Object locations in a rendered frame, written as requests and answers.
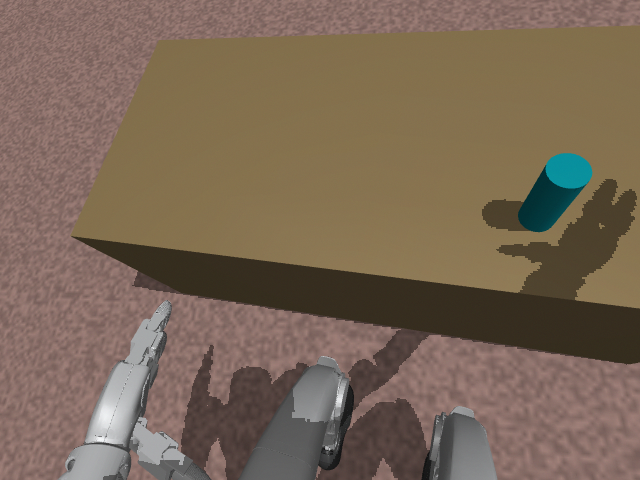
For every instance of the left robot arm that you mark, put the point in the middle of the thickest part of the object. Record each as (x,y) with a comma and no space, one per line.
(97,461)

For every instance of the can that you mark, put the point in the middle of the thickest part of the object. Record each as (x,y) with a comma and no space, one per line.
(560,182)

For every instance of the left robot hand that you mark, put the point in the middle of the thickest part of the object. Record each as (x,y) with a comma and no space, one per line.
(118,415)

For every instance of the left robot foot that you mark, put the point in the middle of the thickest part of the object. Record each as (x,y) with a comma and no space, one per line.
(330,459)

